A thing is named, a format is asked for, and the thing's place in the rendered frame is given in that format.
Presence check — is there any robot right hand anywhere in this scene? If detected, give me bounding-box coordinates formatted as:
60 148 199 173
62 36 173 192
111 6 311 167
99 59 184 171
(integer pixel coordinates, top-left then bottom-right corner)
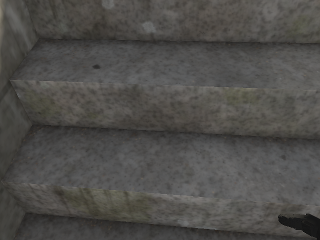
278 213 320 240

